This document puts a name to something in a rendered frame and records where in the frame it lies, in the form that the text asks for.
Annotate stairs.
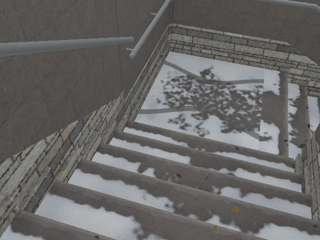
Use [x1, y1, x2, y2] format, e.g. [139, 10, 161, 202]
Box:
[0, 120, 320, 240]
[288, 83, 320, 161]

